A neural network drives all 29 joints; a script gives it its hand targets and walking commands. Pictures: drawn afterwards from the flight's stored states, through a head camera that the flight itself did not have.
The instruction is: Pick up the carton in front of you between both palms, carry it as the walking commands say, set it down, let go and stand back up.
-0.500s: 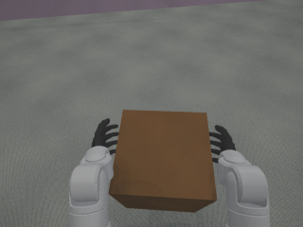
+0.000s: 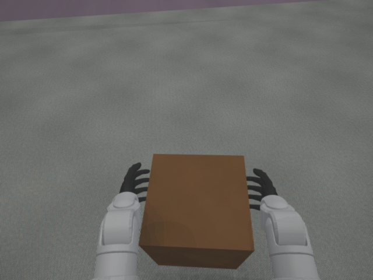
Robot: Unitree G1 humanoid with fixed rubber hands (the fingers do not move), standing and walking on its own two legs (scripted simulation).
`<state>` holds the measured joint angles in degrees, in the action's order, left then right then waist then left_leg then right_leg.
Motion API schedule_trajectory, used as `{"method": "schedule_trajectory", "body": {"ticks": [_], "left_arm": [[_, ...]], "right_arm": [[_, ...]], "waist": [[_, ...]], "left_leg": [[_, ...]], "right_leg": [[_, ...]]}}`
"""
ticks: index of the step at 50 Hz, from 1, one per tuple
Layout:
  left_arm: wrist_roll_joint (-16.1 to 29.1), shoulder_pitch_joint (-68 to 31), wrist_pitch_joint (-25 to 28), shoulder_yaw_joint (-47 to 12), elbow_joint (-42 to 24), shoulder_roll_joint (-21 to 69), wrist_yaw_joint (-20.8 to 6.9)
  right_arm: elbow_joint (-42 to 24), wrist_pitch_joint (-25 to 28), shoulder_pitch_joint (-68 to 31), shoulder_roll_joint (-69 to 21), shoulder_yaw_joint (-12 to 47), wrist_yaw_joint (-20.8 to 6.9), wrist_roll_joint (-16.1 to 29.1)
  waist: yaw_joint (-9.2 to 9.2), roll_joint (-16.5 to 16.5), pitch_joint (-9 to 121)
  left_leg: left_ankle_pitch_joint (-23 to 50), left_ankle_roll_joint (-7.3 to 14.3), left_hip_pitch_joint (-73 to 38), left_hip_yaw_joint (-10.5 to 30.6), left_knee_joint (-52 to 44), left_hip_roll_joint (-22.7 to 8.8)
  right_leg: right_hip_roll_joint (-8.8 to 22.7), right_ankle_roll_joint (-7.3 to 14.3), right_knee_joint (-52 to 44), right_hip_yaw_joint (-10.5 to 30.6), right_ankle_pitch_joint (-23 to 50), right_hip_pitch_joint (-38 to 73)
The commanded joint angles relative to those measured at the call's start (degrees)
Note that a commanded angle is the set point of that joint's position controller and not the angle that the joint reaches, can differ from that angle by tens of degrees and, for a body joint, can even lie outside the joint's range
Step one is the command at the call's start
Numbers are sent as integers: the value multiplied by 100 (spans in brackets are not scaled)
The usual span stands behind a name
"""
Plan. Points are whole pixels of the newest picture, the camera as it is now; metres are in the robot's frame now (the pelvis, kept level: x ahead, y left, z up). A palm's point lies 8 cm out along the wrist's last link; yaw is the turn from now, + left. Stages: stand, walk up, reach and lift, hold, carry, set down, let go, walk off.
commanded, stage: carry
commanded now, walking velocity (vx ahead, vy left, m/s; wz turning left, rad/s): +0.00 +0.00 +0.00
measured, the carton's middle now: (197, 215) +0.29 +0.00 -0.07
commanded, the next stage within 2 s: hold in 1.30 s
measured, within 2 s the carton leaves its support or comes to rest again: neither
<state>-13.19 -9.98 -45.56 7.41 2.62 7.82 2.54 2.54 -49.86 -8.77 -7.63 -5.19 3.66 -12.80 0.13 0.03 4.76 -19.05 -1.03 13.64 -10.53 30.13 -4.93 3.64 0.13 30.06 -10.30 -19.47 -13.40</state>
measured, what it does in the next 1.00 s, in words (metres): stands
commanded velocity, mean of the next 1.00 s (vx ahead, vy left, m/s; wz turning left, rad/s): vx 0.00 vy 0.00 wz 0.00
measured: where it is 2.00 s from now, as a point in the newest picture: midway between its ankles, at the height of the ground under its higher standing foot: outside the picture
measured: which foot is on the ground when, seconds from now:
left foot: down 0.00-1.00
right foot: down 0.00-1.00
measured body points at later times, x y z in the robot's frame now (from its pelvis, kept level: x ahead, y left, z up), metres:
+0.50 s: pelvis -0.03 +0.00 +0.00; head -0.05 +0.00 +0.45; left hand +0.27 +0.15 +0.04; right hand +0.26 -0.15 +0.03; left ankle -0.04 +0.12 -0.73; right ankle -0.04 -0.10 -0.73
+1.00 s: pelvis -0.05 +0.00 +0.00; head -0.07 +0.00 +0.45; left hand +0.25 +0.15 +0.04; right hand +0.25 -0.15 +0.03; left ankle -0.04 +0.12 -0.73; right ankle -0.04 -0.10 -0.73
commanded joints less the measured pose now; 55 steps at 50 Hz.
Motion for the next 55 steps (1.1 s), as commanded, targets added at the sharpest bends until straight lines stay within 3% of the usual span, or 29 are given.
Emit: {"method": "schedule_trajectory", "body": {"ticks": [1, 8, 13, 18, 55], "left_arm": [[1314, -1849, 406, -2814, 407, 5097, -1400], [1172, -2328, 982, -2699, 960, 5167, -1459], [1333, -2281, 779, -2964, 766, 5426, -1477], [1258, -2087, 554, -2832, 861, 5345, -1480], [1362, -2312, 548, -2924, 647, 5425, -1496]], "right_arm": [[-466, 935, -2877, -4768, 2862, -1451, 1525], [94, 1516, -3337, -4877, 2776, -1512, 1413], [-107, 1319, -3290, -5139, 3022, -1517, 1553], [-31, 1081, -3092, -5057, 2882, -1516, 1470], [-68, 1054, -3152, -5169, 2944, -1539, 1525]], "waist": [[2, -27, 1578], [0, -53, 1373], [4, -47, 1421], [-1, -16, 1353], [-6, -14, 1395]], "left_leg": [[2859, 23, -675, 372, -140, -528], [2183, 46, -598, 444, -386, -558], [2097, 53, -586, 456, -421, -562], [2010, 68, -492, 462, -444, -567], [1452, 72, -270, 504, -549, -551]], "right_leg": [[620, 1, -172, 432, 3176, 698], [613, 22, -414, 470, 2332, 590], [622, 28, -440, 485, 2225, 558], [632, 31, -470, 496, 2145, 446], [621, 89, -584, 577, 1676, 225]]}}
